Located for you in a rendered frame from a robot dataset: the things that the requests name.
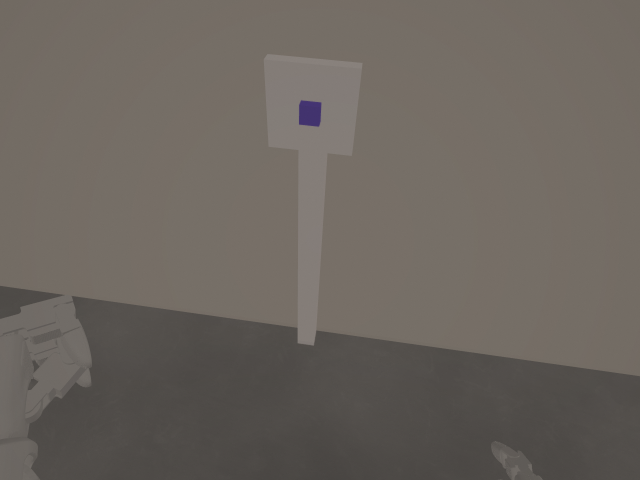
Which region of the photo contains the panel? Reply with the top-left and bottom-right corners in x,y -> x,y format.
264,54 -> 363,346

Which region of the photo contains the left robot forearm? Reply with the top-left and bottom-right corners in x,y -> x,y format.
0,437 -> 40,480

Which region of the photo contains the robot right hand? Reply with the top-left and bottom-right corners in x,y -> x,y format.
491,441 -> 543,480

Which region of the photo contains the robot left hand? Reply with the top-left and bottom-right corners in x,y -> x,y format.
0,295 -> 92,440

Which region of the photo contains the button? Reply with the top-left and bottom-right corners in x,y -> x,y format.
299,100 -> 321,127

